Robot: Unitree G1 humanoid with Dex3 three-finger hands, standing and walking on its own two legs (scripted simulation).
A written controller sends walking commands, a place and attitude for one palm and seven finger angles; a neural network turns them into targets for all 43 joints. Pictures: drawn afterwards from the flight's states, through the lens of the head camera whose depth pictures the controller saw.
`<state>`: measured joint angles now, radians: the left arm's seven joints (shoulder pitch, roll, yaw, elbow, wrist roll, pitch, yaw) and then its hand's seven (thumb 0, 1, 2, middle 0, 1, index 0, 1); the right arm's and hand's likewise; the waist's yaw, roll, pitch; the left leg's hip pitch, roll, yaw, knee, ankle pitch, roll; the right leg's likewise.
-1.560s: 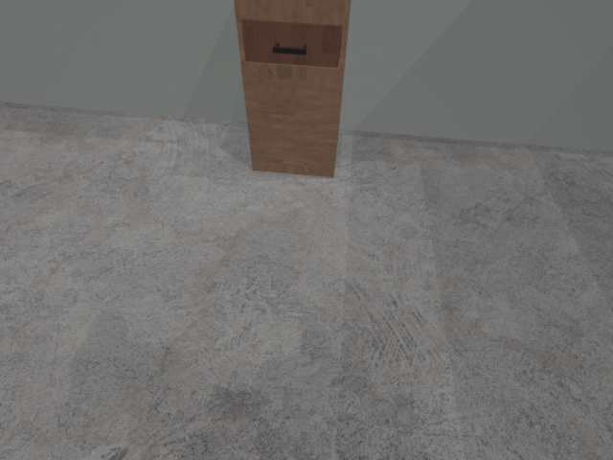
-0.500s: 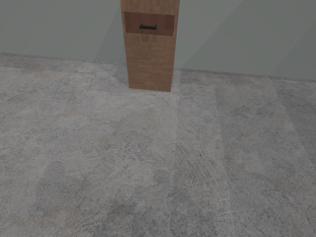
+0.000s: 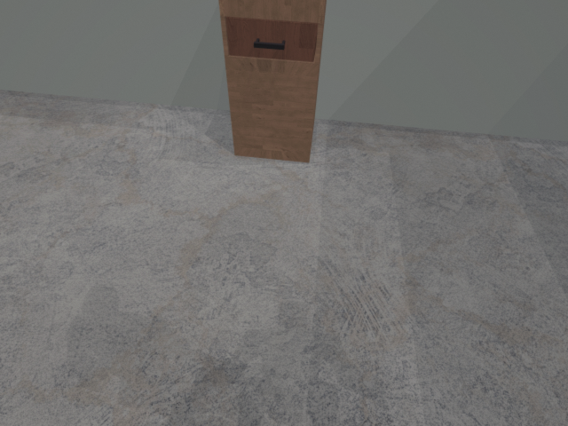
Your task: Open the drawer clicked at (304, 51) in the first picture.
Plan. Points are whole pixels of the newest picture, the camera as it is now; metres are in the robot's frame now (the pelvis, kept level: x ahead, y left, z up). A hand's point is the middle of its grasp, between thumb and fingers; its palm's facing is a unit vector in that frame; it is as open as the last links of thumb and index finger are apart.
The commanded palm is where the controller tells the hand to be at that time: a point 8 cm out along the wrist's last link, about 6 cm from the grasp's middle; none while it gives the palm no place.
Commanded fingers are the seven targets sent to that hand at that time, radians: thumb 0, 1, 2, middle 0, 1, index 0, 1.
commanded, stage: walk to a spot facing it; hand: left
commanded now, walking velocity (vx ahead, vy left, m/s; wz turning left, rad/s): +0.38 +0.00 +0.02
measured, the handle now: (269, 43) +1.59 +0.15 -0.12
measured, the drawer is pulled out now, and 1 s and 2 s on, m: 0.00 0.00 0.00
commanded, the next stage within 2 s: take the last steps up to it in 1.60 s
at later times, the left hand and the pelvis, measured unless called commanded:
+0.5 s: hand out of the picture +0.15 +0.19 -0.19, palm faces -0.03 -0.99 -0.15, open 7.4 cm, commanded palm none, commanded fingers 0.00 0.90 0.90 -0.20 -0.30 -0.20 -0.30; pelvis +0.13 +0.02 -0.01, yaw +0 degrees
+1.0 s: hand (211, 319) +0.35 +0.17 -0.19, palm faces +0.10 -0.98 -0.18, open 7.2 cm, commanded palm none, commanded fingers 0.00 0.90 0.90 -0.20 -0.30 -0.20 -0.30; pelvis +0.35 -0.02 -0.01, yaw +3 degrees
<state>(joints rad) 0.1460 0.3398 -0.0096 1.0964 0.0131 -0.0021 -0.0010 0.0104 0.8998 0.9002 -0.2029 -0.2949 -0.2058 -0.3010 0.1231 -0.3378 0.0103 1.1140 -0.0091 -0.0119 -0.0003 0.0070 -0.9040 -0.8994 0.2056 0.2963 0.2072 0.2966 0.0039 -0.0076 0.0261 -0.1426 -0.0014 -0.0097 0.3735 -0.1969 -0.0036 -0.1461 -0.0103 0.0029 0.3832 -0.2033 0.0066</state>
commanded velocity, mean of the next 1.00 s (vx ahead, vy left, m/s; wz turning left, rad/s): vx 0.38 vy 0.00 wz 0.04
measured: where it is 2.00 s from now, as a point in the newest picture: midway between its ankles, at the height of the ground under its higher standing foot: (287, 282)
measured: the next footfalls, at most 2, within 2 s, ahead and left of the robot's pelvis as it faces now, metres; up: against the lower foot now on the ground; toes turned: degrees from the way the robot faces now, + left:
right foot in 0.66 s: +0.35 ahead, -0.13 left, +0.00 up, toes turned -8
left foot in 1.10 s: +0.52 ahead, +0.11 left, +0.00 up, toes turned +14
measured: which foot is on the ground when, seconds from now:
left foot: down 0.00-0.66, up 0.68-1.00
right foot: down 0.00-0.30, up 0.32-0.64, down 0.66-1.00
